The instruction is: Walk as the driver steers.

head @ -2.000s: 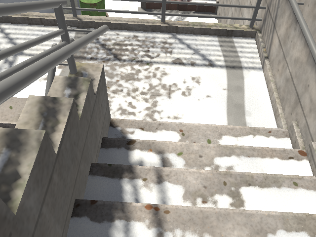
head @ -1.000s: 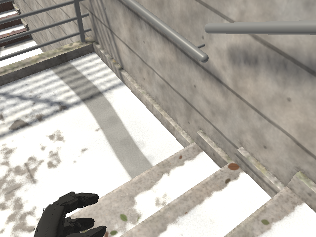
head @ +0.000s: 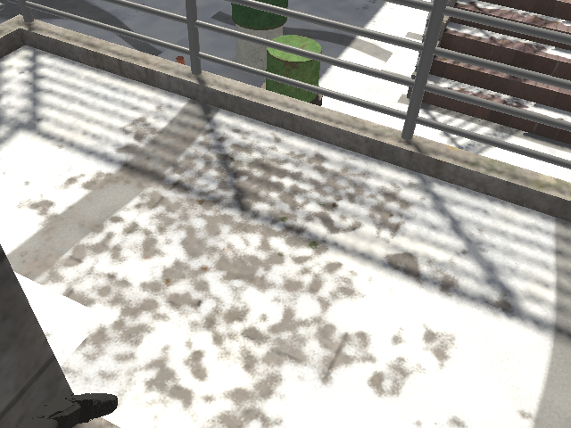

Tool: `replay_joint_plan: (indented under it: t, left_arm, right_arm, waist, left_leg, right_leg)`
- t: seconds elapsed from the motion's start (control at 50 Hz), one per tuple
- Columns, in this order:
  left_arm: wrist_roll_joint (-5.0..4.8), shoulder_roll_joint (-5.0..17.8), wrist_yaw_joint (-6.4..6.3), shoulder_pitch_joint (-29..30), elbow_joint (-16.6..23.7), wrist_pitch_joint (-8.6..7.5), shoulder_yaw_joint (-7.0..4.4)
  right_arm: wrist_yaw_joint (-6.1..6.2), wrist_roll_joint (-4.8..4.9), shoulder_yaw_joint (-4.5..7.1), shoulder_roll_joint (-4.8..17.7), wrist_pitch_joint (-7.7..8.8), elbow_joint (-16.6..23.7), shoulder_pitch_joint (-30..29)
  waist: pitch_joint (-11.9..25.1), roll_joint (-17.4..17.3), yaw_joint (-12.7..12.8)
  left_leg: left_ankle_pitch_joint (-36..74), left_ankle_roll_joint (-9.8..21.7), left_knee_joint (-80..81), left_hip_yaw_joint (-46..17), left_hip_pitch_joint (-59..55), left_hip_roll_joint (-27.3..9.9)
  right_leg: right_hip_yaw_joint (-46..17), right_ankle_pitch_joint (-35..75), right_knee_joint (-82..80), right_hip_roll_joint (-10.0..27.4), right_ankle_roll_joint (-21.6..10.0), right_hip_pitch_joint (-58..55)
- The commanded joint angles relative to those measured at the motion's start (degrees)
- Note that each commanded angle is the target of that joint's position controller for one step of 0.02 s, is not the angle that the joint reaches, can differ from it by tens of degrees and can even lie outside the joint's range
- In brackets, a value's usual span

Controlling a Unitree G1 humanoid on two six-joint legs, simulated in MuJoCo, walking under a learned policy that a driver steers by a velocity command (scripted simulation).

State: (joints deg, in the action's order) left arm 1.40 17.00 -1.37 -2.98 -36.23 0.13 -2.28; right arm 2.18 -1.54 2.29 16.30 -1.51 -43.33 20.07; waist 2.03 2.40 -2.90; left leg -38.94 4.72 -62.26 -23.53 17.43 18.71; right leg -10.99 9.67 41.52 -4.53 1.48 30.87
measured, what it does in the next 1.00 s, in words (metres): steps to the right: right foot 0.17 m lower, then left foot 0.17 m higher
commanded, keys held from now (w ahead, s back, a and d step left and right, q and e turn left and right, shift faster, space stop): shift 0.66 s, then e+shift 0.34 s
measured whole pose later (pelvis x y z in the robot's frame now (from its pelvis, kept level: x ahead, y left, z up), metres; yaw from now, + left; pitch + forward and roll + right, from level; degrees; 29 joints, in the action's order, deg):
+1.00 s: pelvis -0.07 -0.09 +0.02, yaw -2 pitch -2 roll -1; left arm 1.1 18.1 -0.1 -14.2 -39.2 6.8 -5.8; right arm 2.6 -0.9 0.2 12.9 -2.5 -45.2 20.9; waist 1.0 1.7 1.6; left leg -33.8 4.3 -53.1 7.4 17.9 -1.1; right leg -7.2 -3.9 89.7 -6.1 1.0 48.8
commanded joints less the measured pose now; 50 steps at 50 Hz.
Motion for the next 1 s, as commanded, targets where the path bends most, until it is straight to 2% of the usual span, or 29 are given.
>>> replay_joint_plan:
  t: [0.02, 0.06, 0.1, 0.12, 0.14, 0.16, 0.18, 0.2, 0.22, 0.24, 0.3, 0.38, 0.44, 0.5, 0.56, 0.6, 0.64, 0.66, 0.68, 0.72, 0.74, 0.76, 0.78, 0.8, 0.82, 0.84, 0.88, 0.94, 1.0]
  left_arm:
    - [-2.50, 1.7, 0.62, -0.7, 2.1, -0.83, -0.33]
    - [-3.47, 0.5, 0.17, -7.6, -2.0, -0.97, -0.87]
    - [-1.75, 3.7, -0.30, -15.5, -5.4, -0.76, -2.65]
    - [-1.17, 4.3, 0.66, -26.6, -5.9, -1.03, -2.41]
    - [-2.06, 5.7, 2.08, -29.4, -6.2, -1.41, -2.55]
    - [-2.89, 6.1, 2.96, -30.1, -6.3, -2.08, -2.77]
    - [-1.77, 10.1, 1.91, -26.1, -5.0, -2.85, -3.88]
    - [-1.44, 6.2, 0.70, -20.6, -4.0, -2.50, -2.85]
    - [-1.66, 3.7, -0.33, -18.1, -4.6, -1.91, -1.16]
    - [-0.30, 3.0, -0.76, -16.4, -5.5, -1.23, -0.22]
    - [0.31, 2.1, -0.66, -15.6, -5.1, -0.60, 1.53]
    - [-0.61, 1.3, -0.24, -20.5, -6.6, -0.38, 2.14]
    - [-0.68, 0.3, -1.58, -23.2, -7.2, 0.18, 2.50]
    - [-0.90, 1.2, -2.50, -25.3, -8.4, 0.45, 2.10]
    - [-0.89, 2.4, -2.35, -23.7, -7.6, 0.20, 1.62]
    - [-0.99, 3.0, -2.79, -24.4, -8.1, 1.23, 0.93]
    - [-0.68, 5.4, -2.60, -24.2, -8.2, 2.11, -0.51]
    - [-0.50, 7.3, -1.91, -22.6, -7.7, 1.67, -1.49]
    - [-1.54, 6.0, -1.76, -21.4, -7.7, 2.14, -1.64]
    - [-3.04, 6.0, -1.09, -22.3, -6.3, 3.30, -2.73]
    - [-2.55, 3.8, -0.86, -22.4, -7.8, 4.43, -3.00]
    - [-0.74, -0.4, 0.67, -12.5, -1.2, 2.52, -2.45]
    - [1.92, 8.0, 1.19, 2.9, 2.9, 0.41, -5.47]
    - [-0.85, 3.5, 1.72, -3.0, 4.3, -0.44, -4.42]
    - [-0.22, 2.1, 1.22, -5.9, 2.8, 0.13, -3.73]
    - [1.28, 3.0, 0.49, -9.4, 1.1, 1.31, -4.07]
    - [0.39, 5.0, 0.01, -18.4, -2.7, 4.62, -5.17]
    - [-0.51, 3.6, 0.92, -17.1, -2.3, 7.32, -4.11]
    - [-0.16, 4.1, 2.11, -11.6, -0.7, 7.29, -3.94]
  right_arm:
    - [0.35, -0.53, -0.11, 3.2, -0.01, 4.1, -3.8]
    - [1.18, -0.68, -0.23, 3.2, -0.62, 3.1, -1.2]
    - [-1.18, -0.36, 0.28, 3.3, 0.30, 2.6, 3.1]
    - [-1.60, 1.08, -0.18, 0.1, 0.57, 5.1, 2.5]
    - [-1.09, 2.68, -0.21, -0.9, 0.40, 6.9, 2.7]
    - [-0.44, 1.21, -0.06, -0.9, 0.57, 6.3, 0.2]
    - [-0.21, 0.35, -0.23, 0.1, 1.05, 8.0, -5.0]
    - [-0.33, -1.33, 0.43, 2.2, 0.76, 8.8, -13.2]
    - [-0.89, -1.91, 0.23, 2.0, -0.63, 10.4, -19.0]
    - [-0.84, -2.11, -0.08, 0.7, -2.19, 10.7, -19.3]
    - [-0.40, -1.27, -1.00, -2.6, -4.89, 9.5, -15.4]
    - [0.79, -1.05, -1.33, -3.8, -6.00, 10.9, -17.5]
    - [0.23, -0.65, -1.87, -4.7, -6.34, 11.2, -19.7]
    - [-0.78, -0.59, -1.95, -5.2, -6.99, 12.2, -20.0]
    - [-1.25, -0.22, -2.00, -4.2, -6.74, 12.6, -19.4]
    - [-2.08, 0.46, -2.79, -4.6, -6.74, 14.0, -20.4]
    - [-2.58, 0.47, -3.62, -4.9, -5.94, 14.5, -18.2]
    - [-2.57, 0.15, -3.63, -4.2, -5.22, 14.3, -16.7]
    - [-2.30, 0.62, -4.06, -4.2, -4.83, 15.4, -15.7]
    - [-2.11, 0.16, -4.38, -2.7, -4.25, 12.8, -4.9]
    - [-1.72, -0.25, -3.44, 0.5, -3.23, 9.8, 4.2]
    - [-0.98, 1.21, -1.96, 4.4, -1.93, 8.1, 12.1]
    - [1.37, 2.74, -2.43, 2.1, -1.34, 3.7, 13.8]
    - [2.96, -0.23, -2.17, 4.7, -0.74, 3.4, 5.6]
    - [2.68, -1.08, -1.73, 4.3, 0.46, 3.3, -1.7]
    - [1.98, -0.82, -2.28, 2.1, 1.43, 4.7, -8.9]
    - [-0.20, -0.05, -2.95, -2.6, 0.84, 8.2, -20.8]
    - [0.11, 0.95, -1.80, -0.6, 0.27, 7.5, -17.7]
    - [0.92, 0.55, 0.21, 4.1, 1.21, 3.5, -4.3]
  waist:
    - [-5.2, -11.3, 0.3]
    - [-4.7, -4.6, 0.2]
    - [-0.8, 8.3, 0.6]
    - [8.5, 10.8, 4.2]
    - [12.8, 12.2, 5.1]
    - [12.8, 9.4, 6.4]
    - [13.3, 12.0, 7.4]
    - [8.9, 3.9, 7.4]
    - [3.1, 0.0, 6.6]
    - [-0.3, -2.5, 4.8]
    - [-0.9, 0.2, 2.5]
    - [-0.1, 2.3, 4.4]
    - [0.4, 0.6, 6.5]
    - [0.0, 3.2, 7.5]
    - [1.0, 0.8, 7.3]
    - [-0.5, 3.4, 7.8]
    - [-0.7, 7.4, 7.5]
    - [0.0, 8.7, 7.0]
    - [-0.5, 7.0, 4.7]
    - [-5.0, 13.5, 2.6]
    - [-12.6, 3.2, -2.6]
    - [-16.2, -27.1, -11.1]
    - [-21.3, -12.1, -14.1]
    - [-17.4, -10.9, -4.4]
    - [-14.7, -11.7, 1.6]
    - [-12.5, -12.1, 5.8]
    - [-8.4, -12.4, 13.1]
    - [-6.9, -4.8, 12.2]
    - [-5.2, -1.9, 5.5]
  left_leg:
    - [27.1, 5.7, 9.9, -13.9, 8.7, -9.0]
    - [17.1, 2.5, -0.9, -7.4, 9.8, -5.3]
    - [-5.3, 0.9, -20.7, 3.6, 23.4, -1.9]
    - [-22.5, -0.2, -44.8, 12.9, 35.2, -1.4]
    - [-25.9, -0.3, -62.6, 17.5, 45.0, -3.2]
    - [-18.5, -0.2, -72.7, 17.8, 51.6, -5.0]
    - [-9.5, -2.3, -76.9, 20.7, 54.5, -7.3]
    - [-2.0, -3.5, -75.0, 19.2, 53.3, -9.2]
    - [3.3, -3.9, -71.9, 16.9, 48.8, -10.0]
    - [8.0, -3.9, -73.9, 17.0, 45.1, -9.2]
    - [13.6, -6.3, -74.7, 20.4, 41.6, -6.5]
    - [10.8, -7.7, -77.6, 20.1, 47.8, -6.2]
    - [9.9, -8.0, -75.3, 20.7, 48.1, -6.9]
    - [5.5, -7.5, -76.2, 19.6, 47.6, -7.9]
    - [3.8, -6.8, -71.0, 21.3, 40.9, -9.2]
    - [-3.6, -5.7, -53.4, 26.7, 38.0, -11.8]
    - [-10.7, -2.1, -41.7, 28.8, 27.8, -13.3]
    - [-6.5, 0.7, -49.9, 27.6, 18.2, -12.8]
    - [-20.4, 4.4, -29.7, 26.6, 12.5, -13.0]
    - [-26.8, 8.9, -8.8, 32.5, -7.5, -5.6]
    - [-21.2, 12.2, 9.7, 22.5, -12.3, -5.5]
    - [-26.2, 16.8, 27.0, -29.1, -15.7, -33.3]
    - [8.2, 14.5, 36.3, -40.7, -4.5, -36.9]
    - [18.9, 13.4, 35.7, -33.7, 0.6, -39.0]
    - [21.9, 11.5, 32.1, -23.5, 6.3, -37.1]
    - [24.1, 10.1, 28.5, -11.6, 14.8, -34.2]
    - [20.0, 6.0, 30.0, 6.7, 29.8, -29.4]
    - [18.3, 3.2, 30.4, 17.3, 23.9, -27.5]
    - [25.0, 2.5, 27.4, 22.1, 4.2, -28.9]
  right_leg:
    - [-1.4, 8.5, -20.6, 6.1, -1.2, -15.2]
    - [1.6, 26.0, -38.2, 9.2, -0.3, -27.2]
    - [3.1, 32.7, -30.9, 12.6, 0.6, -46.1]
    - [1.8, 53.5, -8.0, 19.8, -3.9, -59.5]
    - [-3.1, 52.0, -0.8, 25.2, -11.1, -64.0]
    - [-6.1, 45.9, -3.6, 27.0, -15.4, -60.3]
    - [-14.8, 22.5, -13.0, 31.7, -23.5, -53.7]
    - [-14.8, 1.6, -20.5, 28.6, -23.5, -43.5]
    - [-13.4, -9.5, -22.5, 25.4, -20.8, -29.6]
    - [-11.1, -10.8, -22.8, 22.6, -18.6, -18.9]
    - [-4.4, -16.3, -22.5, 15.0, -14.1, -9.0]
    - [-5.3, -13.6, -22.6, 15.1, -14.9, -17.5]
    - [-5.9, -18.4, -23.6, 14.9, -15.5, -21.9]
    - [-8.7, -21.8, -25.9, 16.8, -16.7, -25.3]
    - [-8.0, -25.1, -29.0, 17.0, -17.1, -24.0]
    - [-6.7, -35.8, -34.0, 15.3, -15.1, -24.7]
    - [-4.5, -36.9, -39.0, 15.6, -13.1, -21.0]
    - [-4.7, -27.6, -41.7, 18.7, -14.8, -14.6]
    - [-2.0, -35.9, -43.2, 16.4, -11.0, -12.0]
    - [-0.9, -42.3, -53.0, 13.6, -5.5, 2.4]
    - [2.1, -50.2, -38.0, 8.9, -0.4, 12.7]
    - [5.4, -60.1, -3.5, 0.7, -0.4, 42.5]
    - [-16.2, -50.5, 4.1, -0.2, -2.2, 46.5]
    - [-15.6, -45.6, 11.5, -2.5, -2.5, 38.7]
    - [-11.3, -41.7, 24.0, -3.7, -2.5, 32.4]
    - [-6.2, -34.9, 35.0, -5.0, -2.0, 24.5]
    - [2.0, -22.9, 51.2, -5.9, -0.5, 9.5]
    - [6.9, -12.8, 54.9, -2.6, -0.3, 8.4]
    - [8.5, -9.0, 46.8, 0.4, 0.1, 15.4]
